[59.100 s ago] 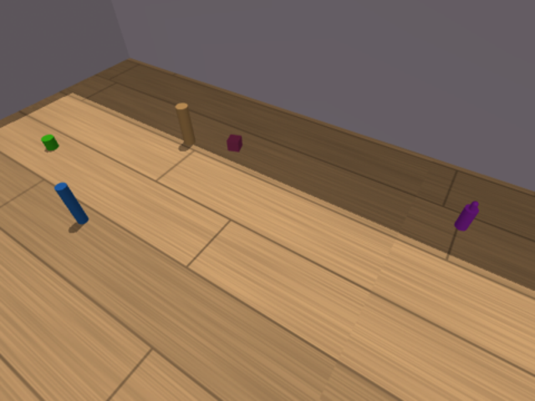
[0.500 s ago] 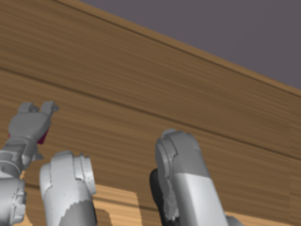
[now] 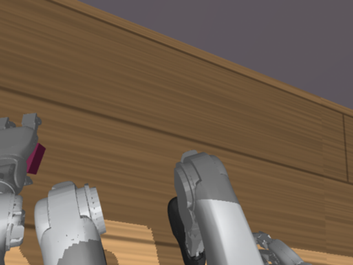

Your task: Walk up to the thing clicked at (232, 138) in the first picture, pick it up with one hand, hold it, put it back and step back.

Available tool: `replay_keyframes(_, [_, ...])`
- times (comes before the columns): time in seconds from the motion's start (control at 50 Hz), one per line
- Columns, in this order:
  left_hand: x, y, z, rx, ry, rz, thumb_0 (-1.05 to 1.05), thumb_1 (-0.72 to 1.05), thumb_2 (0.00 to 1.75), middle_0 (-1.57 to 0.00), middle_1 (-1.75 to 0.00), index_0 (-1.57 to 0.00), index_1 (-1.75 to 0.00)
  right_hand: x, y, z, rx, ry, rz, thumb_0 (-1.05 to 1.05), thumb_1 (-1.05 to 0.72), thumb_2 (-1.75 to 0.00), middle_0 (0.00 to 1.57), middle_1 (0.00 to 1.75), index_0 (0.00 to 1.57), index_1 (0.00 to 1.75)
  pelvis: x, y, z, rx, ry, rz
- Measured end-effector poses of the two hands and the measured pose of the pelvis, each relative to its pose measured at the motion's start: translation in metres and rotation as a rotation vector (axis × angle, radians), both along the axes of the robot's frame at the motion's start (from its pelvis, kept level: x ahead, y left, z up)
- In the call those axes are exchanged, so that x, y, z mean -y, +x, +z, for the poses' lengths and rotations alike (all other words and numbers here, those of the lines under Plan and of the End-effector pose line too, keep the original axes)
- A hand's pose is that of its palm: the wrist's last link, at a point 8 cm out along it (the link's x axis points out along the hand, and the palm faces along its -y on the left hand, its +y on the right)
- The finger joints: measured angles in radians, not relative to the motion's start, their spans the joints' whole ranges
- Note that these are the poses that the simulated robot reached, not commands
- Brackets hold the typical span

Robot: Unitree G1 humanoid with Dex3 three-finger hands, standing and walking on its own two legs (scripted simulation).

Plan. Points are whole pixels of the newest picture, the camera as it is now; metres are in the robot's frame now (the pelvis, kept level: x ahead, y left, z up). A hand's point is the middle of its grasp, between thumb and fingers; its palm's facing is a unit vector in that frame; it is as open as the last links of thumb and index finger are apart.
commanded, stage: rest palm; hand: left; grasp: from above
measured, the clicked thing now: (21, 156) +0.41 +0.27 -0.26
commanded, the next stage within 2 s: close in 0.08 s
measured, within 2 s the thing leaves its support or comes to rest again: neither
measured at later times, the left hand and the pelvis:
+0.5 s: hand (21, 153) +0.41 +0.26 -0.22, palm faces -0.43 -0.06 -0.90, open 14.4 cm; pelvis +0.00 +0.00 +0.00, yaw -1 degrees
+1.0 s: hand (28, 156) +0.40 +0.25 -0.23, palm faces -0.36 +0.01 -0.93, open 14.0 cm; pelvis +0.00 +0.00 +0.00, yaw -2 degrees
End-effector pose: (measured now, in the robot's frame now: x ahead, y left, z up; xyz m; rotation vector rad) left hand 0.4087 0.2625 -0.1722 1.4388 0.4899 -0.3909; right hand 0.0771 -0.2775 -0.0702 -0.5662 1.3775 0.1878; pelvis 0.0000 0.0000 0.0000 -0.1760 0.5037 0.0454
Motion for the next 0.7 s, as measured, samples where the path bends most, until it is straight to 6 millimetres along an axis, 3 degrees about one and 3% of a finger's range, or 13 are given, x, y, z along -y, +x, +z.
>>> replay_keyframes(0.14, [0.011,-0.017,-0.006,0.054,-0.084,-0.151,0.0,-0.58,1.07,-0.07,-0.86,-0.04,-0.91,-0.016,-0.017,-0.009,-0.086,0.029,0.015,0.0,-0.91,-0.9,0.2,0.3,0.2,0.3,0.0,0.0,-0.001,0.025,-0.006,-0.006])
replay_keyframes(0.28, [0.027,-0.031,-0.003,0.163,-0.03,-0.253,0.0,-0.55,1.07,-0.09,-0.85,-0.05,-0.9,-0.019,-0.016,-0.01,-0.071,0.045,0.013,0.0,-0.91,-0.9,0.2,0.3,0.2,0.3,-0.001,-0.001,-0.001,0.03,-0.003,-0.017])
replay_keyframes(0.34, [0.026,-0.027,0.002,0.202,0.019,-0.249,0.0,-0.54,1.07,-0.09,-0.85,-0.06,-0.9,-0.017,-0.01,-0.005,-0.043,0.054,0.013,0.0,-0.9,-0.9,0.2,0.3,0.2,0.3,-0.001,-0.002,0.002,0.021,-0.003,-0.017])
replay_keyframes(0.42, [0.012,-0.01,0.01,0.218,0.076,-0.097,0.0,-0.54,1.08,-0.09,-0.86,-0.05,-0.9,-0.011,-0.002,0.003,-0.006,0.056,0.029,0.0,-0.9,-0.9,0.2,0.3,0.2,0.3,0.0,-0.002,0.004,0.004,-0.002,-0.013])
replay_keyframes(0.52, [0.0,0.005,0.004,0.091,0.054,0.037,0.0,-0.56,1.08,-0.08,-0.87,-0.05,-0.92,-0.002,-0.002,0.008,0.02,0.026,0.02,0.0,-0.9,-0.9,0.2,0.3,0.2,0.3,-0.001,-0.002,0.0,0.002,-0.01,-0.01])
replay_keyframes(0.62, [0.004,0.003,-0.01,-0.004,-0.022,-0.023,0.0,-0.54,1.06,-0.09,-0.9,-0.05,-0.93,-0.004,-0.016,0.005,-0.033,0.015,0.012,0.0,-0.91,-0.9,0.2,0.3,0.2,0.3,-0.002,-0.002,-0.002,0.021,-0.019,-0.01])
replay_keyframes(0.7, [0.01,-0.002,-0.012,0.032,-0.075,-0.113,0.0,-0.51,1.04,-0.09,-0.9,-0.08,-0.93,-0.01,-0.027,0.004,-0.09,0.017,0.02,0.0,-0.91,-0.9,0.2,0.3,0.2,0.3,-0.001,-0.002,-0.001,0.035,-0.021,-0.013])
